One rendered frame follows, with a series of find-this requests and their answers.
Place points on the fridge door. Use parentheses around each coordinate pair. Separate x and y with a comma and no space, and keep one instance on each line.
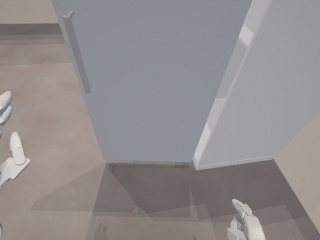
(156,67)

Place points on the robot right hand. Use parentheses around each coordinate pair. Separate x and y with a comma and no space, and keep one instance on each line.
(249,228)

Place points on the handle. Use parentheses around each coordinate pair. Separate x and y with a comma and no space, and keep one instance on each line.
(67,19)

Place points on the robot left hand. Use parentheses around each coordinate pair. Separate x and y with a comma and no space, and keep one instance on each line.
(12,167)

